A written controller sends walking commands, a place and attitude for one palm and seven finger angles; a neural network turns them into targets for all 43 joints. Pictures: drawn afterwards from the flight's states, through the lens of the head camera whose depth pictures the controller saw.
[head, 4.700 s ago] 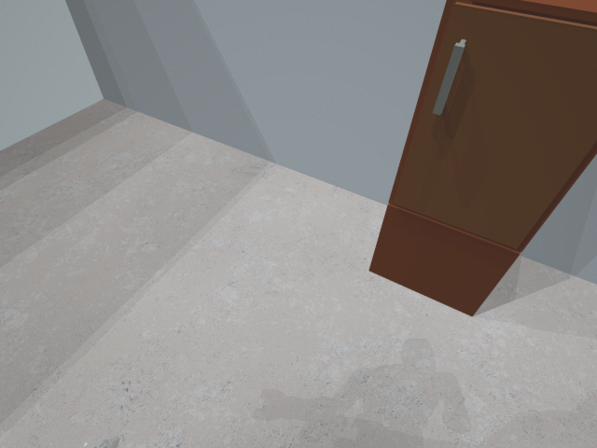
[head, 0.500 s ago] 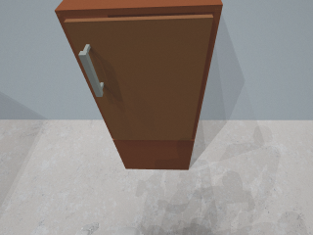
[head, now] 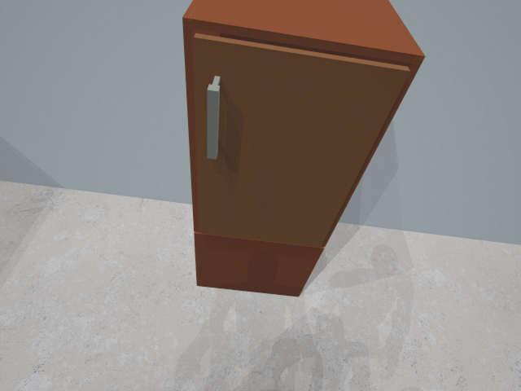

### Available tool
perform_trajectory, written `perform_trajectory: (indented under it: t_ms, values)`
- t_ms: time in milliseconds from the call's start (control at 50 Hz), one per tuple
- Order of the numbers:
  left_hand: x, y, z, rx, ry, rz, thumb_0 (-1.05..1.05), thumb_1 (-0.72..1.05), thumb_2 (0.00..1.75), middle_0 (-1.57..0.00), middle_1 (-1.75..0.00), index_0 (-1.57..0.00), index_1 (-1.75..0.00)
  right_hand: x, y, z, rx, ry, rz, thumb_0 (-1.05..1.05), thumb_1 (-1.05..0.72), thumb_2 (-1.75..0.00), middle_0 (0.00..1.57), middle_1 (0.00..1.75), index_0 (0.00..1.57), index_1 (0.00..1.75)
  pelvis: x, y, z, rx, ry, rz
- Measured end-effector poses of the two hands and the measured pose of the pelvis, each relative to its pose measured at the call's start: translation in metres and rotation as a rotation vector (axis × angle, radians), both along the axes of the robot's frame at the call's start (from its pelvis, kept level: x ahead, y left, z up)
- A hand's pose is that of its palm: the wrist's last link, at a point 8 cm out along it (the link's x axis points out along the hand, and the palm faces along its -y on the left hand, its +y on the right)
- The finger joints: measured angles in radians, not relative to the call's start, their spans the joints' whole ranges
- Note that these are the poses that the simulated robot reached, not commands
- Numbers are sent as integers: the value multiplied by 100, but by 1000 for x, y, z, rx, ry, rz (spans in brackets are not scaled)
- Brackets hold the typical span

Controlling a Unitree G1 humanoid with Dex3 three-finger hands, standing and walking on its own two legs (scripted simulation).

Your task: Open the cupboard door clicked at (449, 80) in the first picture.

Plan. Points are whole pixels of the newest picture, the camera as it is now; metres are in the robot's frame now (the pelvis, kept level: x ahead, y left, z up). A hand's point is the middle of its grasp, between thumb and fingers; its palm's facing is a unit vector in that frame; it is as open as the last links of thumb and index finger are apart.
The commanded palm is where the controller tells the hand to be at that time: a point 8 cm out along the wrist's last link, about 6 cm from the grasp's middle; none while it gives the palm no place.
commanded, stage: come to a stop and stand still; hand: left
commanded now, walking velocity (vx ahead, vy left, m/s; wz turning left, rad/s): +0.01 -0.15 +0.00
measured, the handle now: (214, 119) +0.58 +0.15 +0.09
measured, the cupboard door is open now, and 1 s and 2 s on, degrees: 0 0 0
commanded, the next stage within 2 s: look again from close up in 0.72 s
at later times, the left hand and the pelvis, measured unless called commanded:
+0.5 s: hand out of the picture +0.10 +0.10 -0.18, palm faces +0.03 -0.98 -0.21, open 7.3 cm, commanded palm none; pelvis +0.01 -0.07 -0.01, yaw +1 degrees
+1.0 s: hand out of the picture -0.03 +0.10 -0.19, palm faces +0.02 -0.98 -0.18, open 7.4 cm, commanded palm none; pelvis +0.01 -0.06 -0.02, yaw -1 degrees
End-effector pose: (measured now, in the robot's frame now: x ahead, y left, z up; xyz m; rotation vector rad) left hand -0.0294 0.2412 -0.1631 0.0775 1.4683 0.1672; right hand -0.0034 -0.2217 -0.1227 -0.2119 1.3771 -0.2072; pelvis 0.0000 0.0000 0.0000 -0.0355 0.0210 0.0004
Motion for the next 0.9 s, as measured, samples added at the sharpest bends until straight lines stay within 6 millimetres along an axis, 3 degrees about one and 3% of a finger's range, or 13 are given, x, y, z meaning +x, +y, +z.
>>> perform_trajectory:
  t_ms: [60,120,180,300,380,480,620,740,900]
  values:
    - [-9,-4,0,-10,71,-24,1,91,90,-20,-29,-19,-30,-16,2,0,-4,29,-45,1,-91,-90,20,30,21,30,2,-1,0,7,8,-16]
    - [-3,-10,1,-14,97,-49,1,91,90,-20,-29,-19,-30,-32,1,-2,-2,68,-84,0,-91,-90,20,30,21,30,3,-5,0,8,9,-24]
    - [18,-20,2,-10,68,-76,1,91,90,-20,-29,-19,-30,-50,-3,-5,11,113,-116,0,-90,-90,20,30,21,30,3,-12,-1,9,6,-26]
    - [81,-49,5,41,-106,-115,1,92,90,-20,-29,-19,-30,-73,-25,-26,72,181,-153,0,-90,-90,20,30,21,30,4,-39,-11,44,0,-24]
    - [107,-70,16,72,-201,-129,1,93,90,-20,-29,-19,-30,-66,-41,-40,112,180,-142,0,-90,-90,20,30,20,30,8,-56,-13,33,-12,-7]
    - [117,-91,19,68,-265,-97,0,93,90,-20,-29,-20,-30,-33,-53,-45,122,117,-91,0,-91,-90,20,30,20,30,12,-68,-13,27,-29,12]
    - [101,-92,12,73,-235,-45,-2,96,90,-20,-29,-20,-30,11,-67,-40,91,24,-36,1,-93,-90,20,30,20,30,17,-78,-13,36,-52,9]
    - [62,-92,11,71,-112,-44,-1,95,90,-20,-29,-20,-30,21,-79,-36,76,15,-21,1,-93,-90,20,30,20,30,16,-80,-9,38,-45,0]
    - [12,-101,12,52,-6,-49,0,92,90,-20,-29,-20,-30,25,-77,-36,78,7,-14,1,-92,-90,20,30,20,30,11,-73,-10,22,-22,-19]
